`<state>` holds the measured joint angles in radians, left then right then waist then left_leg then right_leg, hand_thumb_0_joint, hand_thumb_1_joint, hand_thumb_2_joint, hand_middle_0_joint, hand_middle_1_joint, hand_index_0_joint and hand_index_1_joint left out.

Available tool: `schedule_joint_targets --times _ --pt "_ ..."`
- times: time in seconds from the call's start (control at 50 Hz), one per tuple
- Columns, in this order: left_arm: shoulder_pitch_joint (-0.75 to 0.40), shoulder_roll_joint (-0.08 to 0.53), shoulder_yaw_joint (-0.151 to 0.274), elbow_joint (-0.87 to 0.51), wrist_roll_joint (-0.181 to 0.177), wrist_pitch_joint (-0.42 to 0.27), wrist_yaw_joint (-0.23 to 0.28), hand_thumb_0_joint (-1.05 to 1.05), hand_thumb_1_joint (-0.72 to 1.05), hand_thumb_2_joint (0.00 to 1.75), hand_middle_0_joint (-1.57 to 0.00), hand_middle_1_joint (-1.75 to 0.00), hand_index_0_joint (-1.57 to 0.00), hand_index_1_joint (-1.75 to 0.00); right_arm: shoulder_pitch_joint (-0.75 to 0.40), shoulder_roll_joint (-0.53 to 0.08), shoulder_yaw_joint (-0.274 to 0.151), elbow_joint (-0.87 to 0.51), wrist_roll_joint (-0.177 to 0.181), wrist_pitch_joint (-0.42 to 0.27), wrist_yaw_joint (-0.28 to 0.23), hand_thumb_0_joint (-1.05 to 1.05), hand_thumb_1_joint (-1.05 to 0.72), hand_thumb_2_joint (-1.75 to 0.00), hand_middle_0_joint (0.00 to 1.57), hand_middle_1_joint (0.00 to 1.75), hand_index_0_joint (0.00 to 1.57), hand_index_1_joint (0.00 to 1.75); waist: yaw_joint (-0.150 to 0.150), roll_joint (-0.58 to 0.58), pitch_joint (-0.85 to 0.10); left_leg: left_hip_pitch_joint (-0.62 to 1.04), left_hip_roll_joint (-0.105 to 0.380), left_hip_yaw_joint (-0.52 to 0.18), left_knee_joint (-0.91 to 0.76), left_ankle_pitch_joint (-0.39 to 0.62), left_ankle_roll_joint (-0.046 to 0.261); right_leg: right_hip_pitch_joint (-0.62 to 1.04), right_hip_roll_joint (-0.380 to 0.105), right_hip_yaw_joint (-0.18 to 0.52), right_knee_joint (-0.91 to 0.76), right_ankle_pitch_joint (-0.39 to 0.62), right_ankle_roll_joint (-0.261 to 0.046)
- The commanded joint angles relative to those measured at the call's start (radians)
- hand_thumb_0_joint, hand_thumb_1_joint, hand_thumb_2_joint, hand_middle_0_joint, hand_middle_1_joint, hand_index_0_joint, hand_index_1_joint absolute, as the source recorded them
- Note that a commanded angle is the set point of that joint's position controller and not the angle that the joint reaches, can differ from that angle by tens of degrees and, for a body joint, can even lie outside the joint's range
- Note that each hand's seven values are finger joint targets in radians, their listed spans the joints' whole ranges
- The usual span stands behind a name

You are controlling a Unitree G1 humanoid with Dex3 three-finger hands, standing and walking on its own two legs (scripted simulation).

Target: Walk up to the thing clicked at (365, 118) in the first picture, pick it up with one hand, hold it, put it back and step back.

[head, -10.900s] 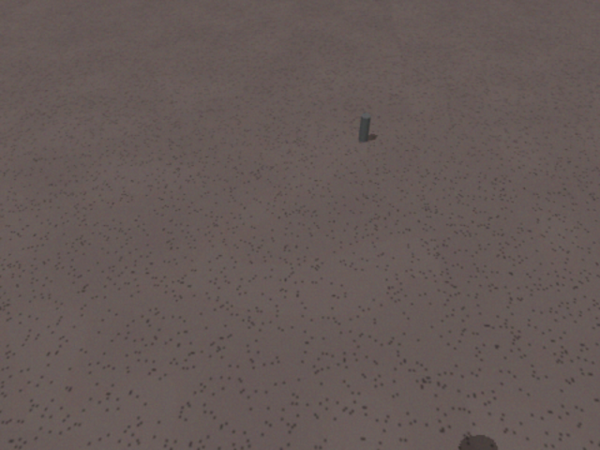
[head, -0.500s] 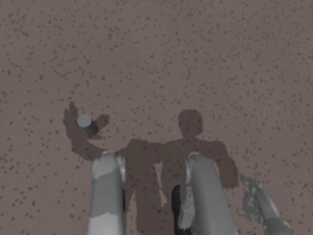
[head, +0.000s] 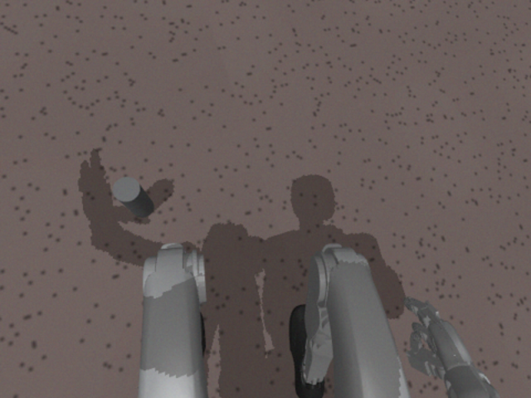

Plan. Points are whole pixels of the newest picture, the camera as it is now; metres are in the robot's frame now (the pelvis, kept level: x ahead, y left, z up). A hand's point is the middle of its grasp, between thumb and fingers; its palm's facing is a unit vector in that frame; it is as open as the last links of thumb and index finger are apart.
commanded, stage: go down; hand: left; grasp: from the side
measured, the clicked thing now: (135, 199) +0.44 +0.27 -0.33
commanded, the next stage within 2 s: approach in 0.40 s
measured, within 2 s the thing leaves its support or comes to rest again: neither
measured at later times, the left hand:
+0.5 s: hand out of the picture +0.34 +0.44 -0.02, palm faces +0.25 -0.96 -0.09, open 17.5 cm
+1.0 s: hand (36, 212) +0.37 +0.39 -0.19, palm faces +0.21 -0.98 +0.02, open 17.6 cm
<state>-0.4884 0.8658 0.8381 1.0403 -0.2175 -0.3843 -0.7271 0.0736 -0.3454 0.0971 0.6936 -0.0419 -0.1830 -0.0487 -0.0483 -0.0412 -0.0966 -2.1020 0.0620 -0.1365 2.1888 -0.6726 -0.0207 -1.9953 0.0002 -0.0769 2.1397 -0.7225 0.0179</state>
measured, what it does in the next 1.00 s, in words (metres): lowers itself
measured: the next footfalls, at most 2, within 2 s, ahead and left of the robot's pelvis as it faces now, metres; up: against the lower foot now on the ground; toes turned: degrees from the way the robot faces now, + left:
none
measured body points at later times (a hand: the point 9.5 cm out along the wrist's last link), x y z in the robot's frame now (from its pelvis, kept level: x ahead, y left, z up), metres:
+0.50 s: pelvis +0.00 +0.00 -0.02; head +0.21 +0.08 +0.36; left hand +0.33 +0.50 -0.01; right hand +0.18 -0.27 -0.12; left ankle +0.08 +0.13 -0.37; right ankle +0.09 -0.13 -0.37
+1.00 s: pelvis -0.01 +0.01 -0.09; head +0.23 +0.13 +0.27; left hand +0.36 +0.44 -0.18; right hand +0.17 -0.26 -0.16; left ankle +0.08 +0.13 -0.37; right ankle +0.09 -0.13 -0.37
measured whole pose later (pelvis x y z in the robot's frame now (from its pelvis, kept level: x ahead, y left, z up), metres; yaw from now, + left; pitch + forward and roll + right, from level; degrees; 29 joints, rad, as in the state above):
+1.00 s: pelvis -0.01 +0.01 -0.09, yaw -5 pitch +24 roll -11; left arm -0.56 0.91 0.86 1.28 -0.26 -0.70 -0.72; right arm -0.07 -0.37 0.26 0.66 -0.17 -0.15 0.01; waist -0.13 -0.17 0.11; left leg -2.25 0.06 -0.25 2.50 -0.70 -0.03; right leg -2.11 0.05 -0.14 2.39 -0.71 0.04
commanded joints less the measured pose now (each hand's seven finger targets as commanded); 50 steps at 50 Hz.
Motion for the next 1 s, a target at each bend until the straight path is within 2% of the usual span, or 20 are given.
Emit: schedule_joint_targets --times 0.0,0.08,0.18,0.24,0.26,0.4,0.46,0.48,0.52,0.56,0.62,0.66,0.72,0.8,0.82,0.88,0.92,0.94,0.96,0.98 --pt "-0.129 0.424 0.084 -0.157 -0.046 -0.058 -0.008 0.00 -0.54 0.08 -0.04 -0.07 -0.03 -0.08 0.125 -0.234 -0.083 -0.052 0.002 -0.029 -0.015 0.00 -0.92 -0.91 0.20 0.30 0.20 0.30 0.045 0.253 -0.623 0.525 -0.013 0.056 -0.255 0.179 0.040 0.230 0.030 -0.028 -0.206 0.180 -0.058" --pt "-0.152 0.463 0.096 -0.178 -0.043 -0.062 -0.011 0.00 -0.54 0.08 -0.04 -0.07 -0.03 -0.08 0.119 -0.241 -0.083 -0.057 0.002 -0.025 -0.014 0.00 -0.92 -0.91 0.20 0.30 0.20 0.30 0.052 0.263 -0.625 0.507 -0.013 0.055 -0.256 0.152 0.039 0.221 0.032 -0.030 -0.195 0.158 -0.059" --pt "-0.139 0.465 0.105 -0.157 -0.050 -0.057 -0.017 0.00 -0.54 0.09 -0.04 -0.07 -0.03 -0.08 0.125 -0.240 -0.074 -0.056 0.000 -0.025 -0.012 0.00 -0.93 -0.91 0.20 0.30 0.20 0.30 0.047 0.244 -0.604 0.467 -0.014 0.061 -0.236 0.147 0.042 0.229 0.035 -0.032 -0.191 0.154 -0.057" --pt "-0.160 0.488 0.114 -0.184 -0.055 -0.060 -0.023 0.00 -0.54 0.08 -0.04 -0.06 -0.03 -0.07 0.123 -0.241 -0.069 -0.059 -0.002 -0.023 -0.010 0.00 -0.93 -0.91 0.20 0.30 0.20 0.30 0.050 0.261 -0.634 0.493 -0.011 0.059 -0.221 0.172 0.040 0.228 0.037 -0.034 -0.179 0.171 -0.057" --pt "-0.155 0.467 0.100 -0.165 -0.053 -0.060 -0.027 0.00 -0.54 0.08 -0.04 -0.06 -0.03 -0.07 0.117 -0.247 -0.072 -0.057 -0.001 -0.022 -0.011 0.00 -0.93 -0.91 0.20 0.30 0.20 0.30 0.043 0.275 -0.615 0.497 -0.011 0.055 -0.224 0.165 0.038 0.201 0.036 -0.036 -0.170 0.167 -0.059" --pt "-0.168 0.496 0.115 -0.149 -0.060 -0.065 -0.036 0.00 -0.57 0.07 -0.05 -0.06 -0.03 -0.08 0.116 -0.248 -0.059 -0.060 -0.007 -0.020 -0.009 0.00 -0.93 -0.91 0.20 0.30 0.20 0.30 0.038 0.255 -0.613 0.455 -0.013 0.057 -0.195 0.161 0.042 0.223 0.038 -0.038 -0.163 0.169 -0.055" --pt "-0.160 0.496 0.115 -0.140 -0.060 -0.067 -0.040 0.00 -0.54 0.07 -0.04 -0.06 -0.03 -0.07 0.103 -0.252 -0.059 -0.063 -0.003 -0.020 -0.008 0.00 -0.93 -0.91 0.20 0.30 0.20 0.30 0.040 0.261 -0.572 0.438 -0.012 0.051 -0.210 0.113 0.042 0.182 0.040 -0.045 -0.154 0.131 -0.057" --pt "-0.168 0.508 0.117 -0.144 -0.060 -0.068 -0.040 0.00 -0.54 0.12 -0.07 -0.10 -0.03 -0.13 0.100 -0.256 -0.060 -0.065 -0.003 -0.020 -0.008 0.00 -0.94 -0.91 0.20 0.30 0.20 0.30 0.037 0.274 -0.566 0.442 -0.010 0.048 -0.213 0.091 0.041 0.173 0.041 -0.047 -0.154 0.115 -0.057" --pt "-0.155 0.507 0.125 -0.130 -0.067 -0.076 -0.047 0.00 -0.61 0.03 -0.08 -0.08 -0.06 -0.10 0.099 -0.259 -0.053 -0.060 -0.006 -0.019 -0.006 0.00 -0.92 -0.91 0.20 0.30 0.20 0.30 0.036 0.279 -0.563 0.439 -0.010 0.044 -0.198 0.124 0.038 0.172 0.040 -0.051 -0.134 0.140 -0.058" --pt "-0.159 0.472 0.120 -0.088 -0.084 -0.092 -0.053 0.00 -0.61 0.03 -0.08 -0.08 -0.06 -0.10 0.089 -0.256 -0.048 -0.061 -0.007 -0.022 -0.004 0.00 -0.92 -0.91 0.20 0.30 0.20 0.30 0.014 0.234 -0.523 0.397 -0.010 0.042 -0.172 0.108 0.043 0.153 0.045 -0.056 -0.132 0.128 -0.055" --pt "-0.168 0.413 0.099 -0.027 -0.109 -0.139 -0.063 0.00 -0.61 0.04 -0.08 -0.09 -0.05 -0.11 0.077 -0.262 -0.032 -0.057 -0.019 -0.027 0.000 0.00 -0.92 -0.91 0.20 0.30 0.20 0.30 -0.016 0.207 -0.477 0.361 -0.008 0.033 -0.132 0.111 0.041 0.136 0.050 -0.070 -0.108 0.133 -0.053" --pt "-0.185 0.407 0.091 0.013 -0.119 -0.172 -0.062 0.00 -0.61 0.03 -0.09 -0.09 -0.06 -0.11 0.071 -0.265 -0.021 -0.060 -0.027 -0.032 0.004 0.00 -0.92 -0.91 0.20 0.30 0.20 0.30 -0.026 0.186 -0.461 0.332 -0.005 0.030 -0.110 0.097 0.040 0.141 0.055 -0.075 -0.097 0.124 -0.051" --pt "-0.201 0.363 0.053 0.066 -0.118 -0.220 -0.056 0.00 -0.61 0.04 -0.08 -0.09 -0.06 -0.11 0.046 -0.275 -0.004 -0.064 -0.047 -0.033 0.009 0.00 -0.91 -0.91 0.20 0.30 0.20 0.30 -0.043 0.195 -0.457 0.336 0.000 0.024 -0.074 0.095 0.036 0.124 0.059 -0.086 -0.071 0.129 -0.051" --pt "-0.234 0.410 0.051 0.076 -0.097 -0.290 -0.025 0.00 -0.59 0.05 -0.08 -0.08 -0.06 -0.10 0.018 -0.292 0.018 -0.066 -0.077 -0.022 0.021 0.00 -0.90 -0.90 0.20 0.30 0.20 0.30 -0.039 0.230 -0.446 0.325 0.006 0.022 -0.038 0.058 0.030 0.111 0.068 -0.100 -0.037 0.100 -0.052" --pt "-0.225 0.429 0.065 0.069 -0.091 -0.310 -0.016 0.00 -0.60 0.04 -0.08 -0.08 -0.06 -0.10 0.007 -0.297 0.023 -0.068 -0.086 -0.018 0.025 0.00 -0.90 -0.90 0.20 0.30 0.20 0.30 -0.035 0.246 -0.453 0.346 0.010 0.017 -0.032 0.066 0.026 0.103 0.070 -0.107 -0.023 0.104 -0.052" --pt "-0.219 0.468 0.083 0.046 -0.074 -0.367 0.001 0.00 -0.59 0.05 -0.08 -0.09 -0.06 -0.11 -0.015 -0.311 0.052 -0.069 -0.115 0.004 0.034 0.00 -0.90 -0.90 0.20 0.30 0.20 0.30 -0.034 0.334 -0.495 0.420 0.020 0.001 -0.005 0.178 0.008 0.121 0.071 -0.120 0.034 0.187 -0.054" --pt "-0.210 0.443 0.073 0.054 -0.075 -0.403 0.009 0.00 -0.59 0.05 -0.08 -0.10 -0.06 -0.11 -0.034 -0.325 0.064 -0.072 -0.131 0.021 0.039 0.00 -0.91 -0.91 0.20 0.30 0.20 0.30 -0.052 0.352 -0.495 0.435 0.024 -0.010 0.018 0.205 0.005 0.112 0.073 -0.131 0.056 0.210 -0.051" --pt "-0.197 0.429 0.071 0.057 -0.075 -0.419 0.016 0.00 -0.58 0.05 -0.08 -0.10 -0.06 -0.12 -0.051 -0.326 0.068 -0.074 -0.138 0.028 0.042 0.00 -0.91 -0.91 0.20 0.30 0.20 0.30 -0.050 0.367 -0.474 0.435 0.026 -0.014 0.016 0.193 0.002 0.093 0.075 -0.136 0.066 0.199 -0.053" --pt "-0.202 0.420 0.064 0.067 -0.073 -0.433 0.022 0.00 -0.60 0.05 -0.08 -0.10 -0.06 -0.12 -0.053 -0.329 0.077 -0.071 -0.150 0.034 0.043 0.00 -0.91 -0.91 0.20 0.30 0.20 0.30 -0.066 0.375 -0.468 0.431 0.028 -0.016 0.031 0.192 0.001 0.108 0.077 -0.141 0.066 0.208 -0.051" --pt "-0.176 0.397 0.053 0.083 -0.075 -0.445 0.028 0.00 -0.58 0.06 -0.08 -0.11 -0.06 -0.12 -0.068 -0.332 0.081 -0.072 -0.155 0.039 0.046 0.00 -0.91 -0.91 0.20 0.30 0.20 0.30 -0.063 0.373 -0.456 0.428 0.029 -0.017 0.039 0.193 0.000 0.106 0.080 -0.144 0.075 0.210 -0.051"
